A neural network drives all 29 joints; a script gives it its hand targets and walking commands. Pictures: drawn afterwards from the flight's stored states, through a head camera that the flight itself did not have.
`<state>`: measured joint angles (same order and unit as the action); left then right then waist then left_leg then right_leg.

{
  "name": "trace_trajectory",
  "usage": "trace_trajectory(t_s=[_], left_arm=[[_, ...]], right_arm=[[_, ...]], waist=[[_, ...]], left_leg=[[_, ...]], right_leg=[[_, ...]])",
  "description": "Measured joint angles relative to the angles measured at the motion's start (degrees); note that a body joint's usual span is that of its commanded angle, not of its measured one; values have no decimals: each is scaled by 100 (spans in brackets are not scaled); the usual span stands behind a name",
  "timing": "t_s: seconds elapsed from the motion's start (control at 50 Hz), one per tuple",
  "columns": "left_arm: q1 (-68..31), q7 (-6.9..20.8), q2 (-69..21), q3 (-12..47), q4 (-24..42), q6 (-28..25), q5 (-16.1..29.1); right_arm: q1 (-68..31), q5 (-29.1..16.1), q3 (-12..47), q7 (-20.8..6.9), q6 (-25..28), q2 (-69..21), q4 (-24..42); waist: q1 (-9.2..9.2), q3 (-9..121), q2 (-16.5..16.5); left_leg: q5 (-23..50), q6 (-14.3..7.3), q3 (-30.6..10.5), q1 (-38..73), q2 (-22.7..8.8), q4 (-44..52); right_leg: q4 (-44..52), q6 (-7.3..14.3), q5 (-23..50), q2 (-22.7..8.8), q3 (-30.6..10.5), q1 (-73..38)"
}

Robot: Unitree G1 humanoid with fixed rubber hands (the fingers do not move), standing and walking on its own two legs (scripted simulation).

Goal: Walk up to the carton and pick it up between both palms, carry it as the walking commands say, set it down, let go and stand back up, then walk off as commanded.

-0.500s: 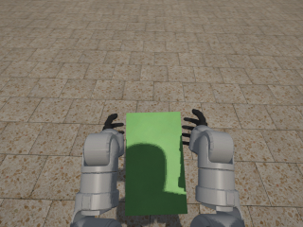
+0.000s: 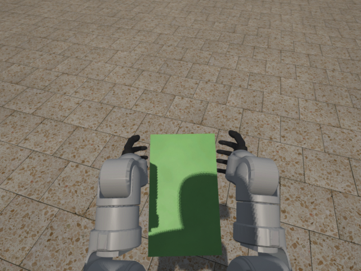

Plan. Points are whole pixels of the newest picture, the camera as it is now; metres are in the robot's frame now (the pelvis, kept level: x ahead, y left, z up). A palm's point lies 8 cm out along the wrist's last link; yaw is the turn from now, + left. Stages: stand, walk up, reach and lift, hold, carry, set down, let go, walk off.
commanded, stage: carry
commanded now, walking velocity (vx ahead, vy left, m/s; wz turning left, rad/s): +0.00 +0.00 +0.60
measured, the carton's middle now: (183, 191) +0.33 -0.01 -0.02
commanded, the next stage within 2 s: none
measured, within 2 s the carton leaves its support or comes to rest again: neither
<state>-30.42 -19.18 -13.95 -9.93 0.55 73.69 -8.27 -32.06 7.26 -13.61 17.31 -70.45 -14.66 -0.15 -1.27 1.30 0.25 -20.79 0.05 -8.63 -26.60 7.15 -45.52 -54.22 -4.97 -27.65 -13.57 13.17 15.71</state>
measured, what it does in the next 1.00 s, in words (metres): walks ahead, turning left: right foot, then left foot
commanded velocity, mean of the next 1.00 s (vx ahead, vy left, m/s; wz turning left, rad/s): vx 0.00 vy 0.00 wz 0.36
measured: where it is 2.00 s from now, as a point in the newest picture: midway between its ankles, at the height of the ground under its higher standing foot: (107, 154)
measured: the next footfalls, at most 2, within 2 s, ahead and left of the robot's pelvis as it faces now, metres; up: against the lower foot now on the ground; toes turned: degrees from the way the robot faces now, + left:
right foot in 0.14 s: +0.03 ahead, -0.10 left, +0.00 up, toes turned -6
left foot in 0.36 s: +0.12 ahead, +0.17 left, +0.00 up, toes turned +4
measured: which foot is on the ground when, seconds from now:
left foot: down 0.00-0.18, up 0.20-0.34, down 0.36-0.66, up 0.68-0.84, down 0.86-1.00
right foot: down 0.00-0.00, up 0.02-0.12, down 0.14-0.42, up 0.44-0.62, down 0.64-0.88, up 0.90-1.00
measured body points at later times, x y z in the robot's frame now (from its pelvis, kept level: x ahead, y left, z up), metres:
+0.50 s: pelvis +0.12 +0.07 +0.00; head +0.16 +0.09 +0.45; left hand +0.42 +0.26 +0.07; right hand +0.48 +0.04 +0.08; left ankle +0.08 +0.16 -0.70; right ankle +0.04 -0.08 -0.64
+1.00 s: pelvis +0.32 +0.17 +0.00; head +0.36 +0.19 +0.44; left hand +0.58 +0.41 +0.07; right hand +0.68 +0.21 +0.07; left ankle +0.24 +0.25 -0.70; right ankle +0.23 +0.02 -0.65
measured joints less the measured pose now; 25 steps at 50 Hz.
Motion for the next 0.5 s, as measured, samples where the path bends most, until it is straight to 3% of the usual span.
trace_trajectory(t_s=[0.04,0.08,0.14,0.18,0.24,0.3,0.36,0.42,0.46,0.5], left_arm=[[-2,0,37,0,2,2,0],[-3,0,43,0,4,-2,0],[-5,0,43,-3,5,-2,0],[4,0,36,-6,3,-4,0],[4,-16,-14,-5,3,-7,1],[4,-16,-19,18,3,-6,0],[4,-16,-19,18,3,-6,0],[8,-16,-8,6,1,-15,0],[7,-16,21,4,2,-16,0],[5,-16,22,4,7,-15,0]], right_arm=[[11,0,-1,-91,0,-2,0],[15,1,-2,-102,-1,-4,0],[8,1,-2,-102,-1,-4,0],[10,1,-2,-102,-1,-2,0],[27,1,-1,-51,12,13,0],[27,1,-1,-23,23,13,27],[27,1,-1,-26,23,14,29],[52,0,0,-87,38,15,28],[54,2,-1,-162,38,14,28],[57,2,-1,-165,37,13,28]], waist=[[5,-83,-49],[10,-147,-67],[14,-181,-65],[13,-175,-125],[12,-115,-121],[14,-110,-108],[11,-92,-92],[5,-164,196],[10,-233,120],[16,-274,41]], left_leg=[[-23,-57,-107,76,61,2],[-36,-84,-244,110,84,28],[-62,-84,-419,99,190,46],[-87,-84,-458,93,269,44],[-775,-82,-76,-102,180,-398],[-811,-83,217,-246,-44,-504],[-247,-84,251,-266,-220,-247],[-185,-176,287,3,90,-211],[-369,-265,179,168,95,-209],[-475,-301,59,315,51,-169]], right_leg=[[-472,-123,-670,199,-215,246],[-284,-156,-1152,488,-272,378],[676,-156,-1019,826,-282,389],[1057,196,60,838,-271,336],[1070,432,-85,696,-217,273],[1069,332,-312,503,-52,44],[959,158,-580,362,192,-276],[-80,9,-298,-47,70,-139],[-918,-125,-739,174,-288,208],[-1080,-183,-1136,450,-414,471]])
